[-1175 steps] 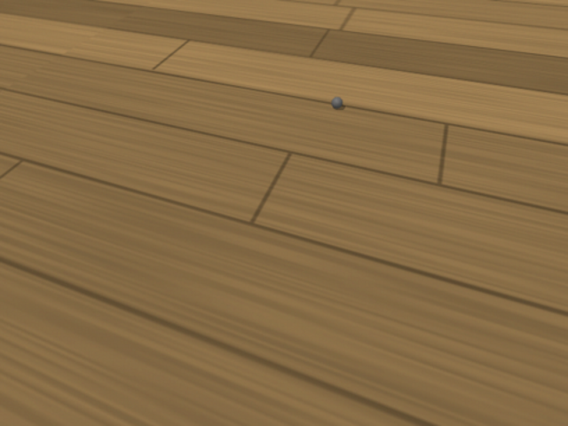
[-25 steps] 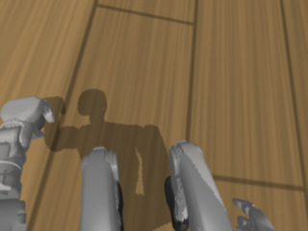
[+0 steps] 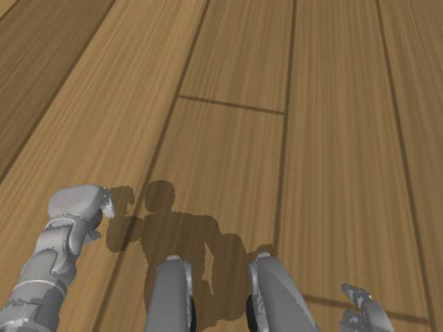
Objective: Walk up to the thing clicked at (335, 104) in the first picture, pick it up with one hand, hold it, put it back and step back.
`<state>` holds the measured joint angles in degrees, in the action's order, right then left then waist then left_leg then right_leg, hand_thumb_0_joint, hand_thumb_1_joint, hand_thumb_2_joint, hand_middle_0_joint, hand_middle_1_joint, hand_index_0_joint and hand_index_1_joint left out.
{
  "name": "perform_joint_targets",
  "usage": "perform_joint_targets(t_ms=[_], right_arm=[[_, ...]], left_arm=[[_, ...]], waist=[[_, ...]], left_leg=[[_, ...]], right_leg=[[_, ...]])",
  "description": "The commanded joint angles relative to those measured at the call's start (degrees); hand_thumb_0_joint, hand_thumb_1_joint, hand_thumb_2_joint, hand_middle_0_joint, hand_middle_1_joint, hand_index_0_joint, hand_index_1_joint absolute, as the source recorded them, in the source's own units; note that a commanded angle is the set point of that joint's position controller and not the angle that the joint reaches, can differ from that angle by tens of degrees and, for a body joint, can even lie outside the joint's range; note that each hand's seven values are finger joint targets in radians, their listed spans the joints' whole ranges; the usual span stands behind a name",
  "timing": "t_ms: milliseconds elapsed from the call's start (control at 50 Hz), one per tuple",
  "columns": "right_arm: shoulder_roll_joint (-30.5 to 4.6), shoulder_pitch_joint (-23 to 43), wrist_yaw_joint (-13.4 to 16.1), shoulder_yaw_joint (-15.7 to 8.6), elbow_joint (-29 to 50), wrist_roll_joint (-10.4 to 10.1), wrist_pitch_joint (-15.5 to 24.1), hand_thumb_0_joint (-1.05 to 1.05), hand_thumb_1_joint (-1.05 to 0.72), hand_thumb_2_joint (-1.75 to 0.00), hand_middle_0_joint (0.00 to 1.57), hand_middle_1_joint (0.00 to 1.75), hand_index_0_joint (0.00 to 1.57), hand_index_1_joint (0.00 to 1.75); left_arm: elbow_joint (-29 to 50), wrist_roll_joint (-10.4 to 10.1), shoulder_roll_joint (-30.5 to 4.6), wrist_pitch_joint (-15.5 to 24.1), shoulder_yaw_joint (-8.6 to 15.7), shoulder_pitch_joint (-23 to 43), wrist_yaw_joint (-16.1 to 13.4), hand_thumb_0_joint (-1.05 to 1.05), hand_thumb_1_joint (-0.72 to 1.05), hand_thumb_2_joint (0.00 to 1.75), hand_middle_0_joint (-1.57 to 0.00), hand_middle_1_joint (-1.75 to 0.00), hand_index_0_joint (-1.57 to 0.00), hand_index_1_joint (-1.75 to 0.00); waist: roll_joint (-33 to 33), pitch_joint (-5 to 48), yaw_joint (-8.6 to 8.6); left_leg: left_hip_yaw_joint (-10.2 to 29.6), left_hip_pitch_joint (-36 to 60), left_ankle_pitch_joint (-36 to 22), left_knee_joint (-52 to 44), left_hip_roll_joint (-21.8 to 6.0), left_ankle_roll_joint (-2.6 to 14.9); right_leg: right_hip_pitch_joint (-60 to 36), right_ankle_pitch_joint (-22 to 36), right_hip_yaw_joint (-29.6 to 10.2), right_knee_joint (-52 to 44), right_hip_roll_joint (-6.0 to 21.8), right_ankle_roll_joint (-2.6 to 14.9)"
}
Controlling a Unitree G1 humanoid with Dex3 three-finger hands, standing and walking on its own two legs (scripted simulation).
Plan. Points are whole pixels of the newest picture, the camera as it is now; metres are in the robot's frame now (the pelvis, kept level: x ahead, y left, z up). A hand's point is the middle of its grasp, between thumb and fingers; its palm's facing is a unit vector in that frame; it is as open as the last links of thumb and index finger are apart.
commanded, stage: lift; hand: left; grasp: from above
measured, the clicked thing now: (83, 216) +0.36 +0.28 -0.10
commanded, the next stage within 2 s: hold in 0.66 s
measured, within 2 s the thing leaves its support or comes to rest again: neither
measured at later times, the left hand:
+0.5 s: hand (79, 189) +0.36 +0.23 +0.04, palm faces -0.46 -0.09 -0.88, open 6.7 cm
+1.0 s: hand (70, 160) +0.38 +0.23 +0.10, palm faces -0.46 -0.09 -0.88, open 6.8 cm
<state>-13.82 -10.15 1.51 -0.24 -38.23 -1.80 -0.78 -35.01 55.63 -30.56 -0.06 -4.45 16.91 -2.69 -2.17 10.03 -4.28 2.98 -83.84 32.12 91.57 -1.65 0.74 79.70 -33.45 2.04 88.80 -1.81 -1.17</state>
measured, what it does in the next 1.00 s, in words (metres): rises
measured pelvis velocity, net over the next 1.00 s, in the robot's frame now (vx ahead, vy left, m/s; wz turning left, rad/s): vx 0.07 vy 0.00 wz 0.02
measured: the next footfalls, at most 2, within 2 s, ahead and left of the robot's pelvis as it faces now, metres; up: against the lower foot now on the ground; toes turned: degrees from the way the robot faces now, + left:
none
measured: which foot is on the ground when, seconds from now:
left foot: down 0.00-1.00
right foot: down 0.00-1.00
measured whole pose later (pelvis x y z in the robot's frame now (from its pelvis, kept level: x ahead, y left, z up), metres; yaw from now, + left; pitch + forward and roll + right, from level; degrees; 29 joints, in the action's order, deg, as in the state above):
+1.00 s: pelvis +0.07 +0.00 +0.17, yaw +1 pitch +8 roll -1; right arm -14.7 -14.6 2.4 -2.5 -42.1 -2.0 1.1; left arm -46.3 57.1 -21.7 -1.6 -10.4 16.9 -5.9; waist -2.2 3.8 -2.9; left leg -1.0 -30.5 19.5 42.0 -1.0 0.4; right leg 28.4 -20.4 -1.6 40.7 -0.7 -0.7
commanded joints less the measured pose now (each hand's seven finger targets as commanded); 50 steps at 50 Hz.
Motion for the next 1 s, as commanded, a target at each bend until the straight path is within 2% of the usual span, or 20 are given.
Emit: perform_joint_targets(t_ms=[0,20,40,80,180,220,280,300,340,360,440,480,540,640,740,780,820,840,920,980], right_arm=[[-9.41,-3.78,1.56,-3.41,3.44,-0.49,2.72,0.0,-0.91,-0.9,0.2,0.3,0.2,0.3],[-9.41,-3.84,1.71,-3.55,3.41,-0.63,3.0,0.0,-0.9,-0.9,0.2,0.3,0.2,0.3],[-9.0,-4.0,1.77,-3.35,3.07,-0.65,3.29,0.0,-0.91,-0.9,0.2,0.3,0.2,0.3],[-9.29,-4.04,1.99,-3.54,2.88,-0.65,3.97,0.0,-0.9,-0.9,0.2,0.3,0.2,0.3],[-8.94,-4.89,1.87,-3.83,2.39,-0.77,5.06,0.0,-0.9,-0.9,0.2,0.3,0.2,0.3],[-9.13,-5.22,1.89,-3.92,2.03,-0.67,5.33,0.0,-0.9,-0.9,0.2,0.3,0.2,0.3],[-8.83,-5.85,1.92,-3.83,1.58,-0.68,5.63,0.0,-0.9,-0.9,0.2,0.3,0.2,0.3],[-8.95,-6.14,1.96,-4.04,1.45,-0.69,5.7,0.0,-0.9,-0.9,0.2,0.3,0.2,0.3],[-9.11,-6.08,1.79,-4.13,1.42,-0.53,5.73,0.0,-0.9,-0.9,0.2,0.3,0.2,0.3],[-8.78,-6.21,1.72,-3.93,1.22,-0.48,5.73,0.0,-0.91,-0.9,0.2,0.3,0.2,0.3],[-8.93,-6.47,1.47,-4.25,1.05,-0.29,5.51,0.0,-0.9,-0.9,0.2,0.3,0.2,0.3],[-8.94,-6.27,1.43,-4.27,1.29,-0.25,5.36,0.0,-0.9,-0.9,0.2,0.3,0.2,0.3],[-8.86,-6.55,1.42,-4.21,0.9,-0.2,5.11,0.0,-0.9,-0.9,0.2,0.3,0.2,0.3],[-8.68,-6.48,1.37,-4.43,1.09,-0.18,4.92,0.0,-0.9,-0.9,0.2,0.3,0.2,0.3],[-8.77,-6.12,1.28,-4.56,1.39,-0.25,4.49,0.0,-0.9,-0.9,0.2,0.3,0.2,0.3],[-8.95,-6.21,1.27,-4.63,1.27,-0.32,4.24,0.0,-0.9,-0.9,0.2,0.3,0.2,0.3],[-9.09,-5.66,1.28,-4.74,1.42,-0.46,4.07,0.0,-0.9,-0.9,0.2,0.3,0.2,0.3],[-9.35,-5.86,1.29,-4.93,1.28,-0.41,3.95,0.0,-0.9,-0.9,0.2,0.3,0.2,0.3],[-9.07,-5.03,1.22,-4.89,1.46,-0.49,3.69,0.0,-0.9,-0.9,0.2,0.3,0.2,0.3],[-9.33,-4.91,1.07,-5.19,1.48,-0.49,3.47,0.0,-0.89,-0.9,0.2,0.3,0.2,0.3]], left_arm=[[9.49,0.23,-12.51,0.4,4.95,17.32,-3.34,0.0,0.66,0.72,-0.96,-0.81,-1.0,-0.76],[8.52,0.27,-12.3,0.42,4.98,16.59,-3.6,0.0,0.66,0.72,-0.95,-0.82,-1.0,-0.77],[7.92,0.36,-10.81,0.54,3.69,17.47,-3.59,0.0,0.64,0.71,-0.94,-0.82,-0.98,-0.77],[6.06,0.76,-11.35,0.93,3.83,17.45,-3.61,0.0,0.68,0.72,-0.95,-0.84,-1.01,-0.78],[2.71,1.21,-7.46,0.96,1.73,16.01,-4.45,0.0,0.66,0.69,-0.92,-0.86,-0.98,-0.8],[2.17,1.76,-8.58,0.98,2.81,17.11,-5.25,0.0,0.63,0.72,-0.9,-0.87,-0.96,-0.82],[1.32,2.11,-6.86,0.73,0.92,18.52,-6.16,0.0,0.68,0.7,-0.95,-0.85,-1.01,-0.79],[1.92,2.06,-7.73,0.67,2.04,18.9,-6.61,0.0,0.67,0.7,-0.93,-0.86,-0.99,-0.8],[1.43,2.04,-8.26,0.3,2.37,19.78,-7.29,0.0,0.66,0.7,-0.93,-0.85,-0.99,-0.79],[0.97,2.17,-6.68,-0.03,1.13,18.86,-7.49,0.0,0.65,0.71,-0.93,-0.85,-0.98,-0.79],[0.49,2.24,-6.8,-1.02,1.9,17.93,-8.22,0.0,0.63,0.71,-0.92,-0.85,-0.97,-0.79],[0.71,1.69,-5.57,-1.55,0.74,19.53,-8.13,0.0,0.65,0.73,-0.94,-0.84,-0.99,-0.79],[-0.56,1.59,-5.76,-2.22,0.96,18.67,-7.91,0.0,0.61,0.73,-0.92,-0.83,-0.97,-0.78],[-0.61,0.83,-3.89,-2.11,-0.63,18.49,-6.92,0.0,0.61,0.73,-0.92,-0.83,-0.96,-0.79],[-0.3,1.1,-3.79,-1.75,-0.64,19.15,-6.86,0.0,0.63,0.77,-0.94,-0.84,-0.98,-0.8],[-0.59,1.42,-4.28,-1.75,-0.36,18.7,-6.94,0.0,0.64,0.69,-0.93,-0.82,-0.98,-0.76],[-0.08,1.95,-4.41,-1.53,-0.86,19.82,-6.5,0.0,0.62,0.69,-0.92,-0.81,-0.97,-0.75],[0.02,2.18,-5.26,-1.4,-0.22,20.01,-6.42,0.0,0.6,0.69,-0.91,-0.8,-0.96,-0.75],[0.74,1.71,-4.14,-1.19,-0.75,19.9,-6.43,0.0,0.61,0.71,-0.91,-0.8,-0.96,-0.75],[0.88,1.96,-3.73,-1.53,-1.08,20.1,-6.27,0.0,0.6,0.7,-0.91,-0.77,-0.96,-0.73]], waist=[[-5.43,21.36,-0.72],[-4.88,20.32,-0.66],[-5.01,19.09,-1.12],[-5.43,18.08,-0.31],[-4.24,17.33,0.15],[-4.97,17.25,0.52],[-3.3,15.29,0.15],[-3.39,16.06,0.54],[-3.61,15.07,0.81],[-3.27,14.47,0.63],[-2.58,14.95,1.56],[-2.48,14.56,0.84],[-1.83,13.0,1.26],[-0.38,12.21,0.92],[-0.94,11.33,1.16],[-0.48,11.51,1.19],[-1.6,11.02,1.19],[-1.81,11.48,1.21],[-1.19,10.69,1.4],[-0.48,11.82,1.48]], left_leg=[[0.36,28.78,-2.02,-21.64,0.62,0.37],[0.0,29.49,-1.6,-22.98,0.79,0.39],[-0.31,30.11,-2.24,-23.95,0.91,0.3],[-0.01,32.74,-1.75,-27.12,0.85,0.11],[-0.44,39.57,-6.3,-32.42,0.95,-0.33],[-0.75,41.7,-7.59,-34.41,1.09,-0.48],[-1.3,44.28,-10.43,-36.66,1.24,-0.36],[-1.49,45.34,-11.61,-37.4,1.29,-0.37],[-1.95,47.37,-12.63,-39.41,1.35,-0.42],[-1.83,48.19,-13.49,-40.13,1.37,-0.46],[-2.15,52.34,-17.22,-43.03,1.53,-0.58],[-2.16,54.58,-18.61,-44.4,1.43,-0.66],[-2.38,55.51,-19.36,-46.37,1.68,-0.62],[-2.86,58.51,-22.49,-48.87,2.01,-0.42],[-3.33,61.39,-24.81,-51.16,2.17,-0.5],[-3.42,62.7,-26.16,-51.9,2.21,-0.48],[-3.28,64.17,-26.95,-52.88,2.11,-0.71],[-3.29,65.13,-27.66,-53.22,2.09,-0.72],[-3.46,66.82,-28.88,-54.5,2.27,-0.67],[-3.57,68.32,-32.35,-54.55,2.23,-0.47]], right_leg=[[-15.55,5.32,0.1,-18.67,-1.55,2.39],[-16.88,4.78,-0.22,-20.61,-1.52,2.44],[-18.28,5.28,-0.53,-21.97,-1.46,2.45],[-20.32,5.07,-0.64,-24.18,-1.54,2.49],[-27.11,8.45,-1.1,-29.95,-1.69,2.71],[-29.57,9.71,-1.19,-31.54,-1.84,2.68],[-32.51,12.24,-1.18,-34.51,-1.95,2.66],[-34.17,13.11,-1.57,-35.58,-1.88,2.63],[-36.32,13.97,-1.81,-37.63,-1.68,2.54],[-36.81,14.87,-1.95,-38.36,-1.74,2.56],[-41.42,18.1,-2.28,-41.46,-1.5,2.38],[-42.83,19.47,-2.23,-42.98,-1.39,2.22],[-45.33,20.21,-2.73,-45.32,-1.22,2.1],[-49.66,23.44,-3.12,-48.65,-0.93,1.63],[-52.34,25.39,-3.17,-50.97,-0.81,1.62],[-53.1,26.69,-3.14,-51.6,-0.76,1.57],[-53.17,26.83,-3.08,-52.09,-0.85,1.73],[-53.6,27.13,-2.93,-52.38,-0.85,1.83],[-55.6,28.6,-3.12,-53.74,-0.76,1.64],[-56.91,31.97,-3.26,-54.18,-0.78,1.4]])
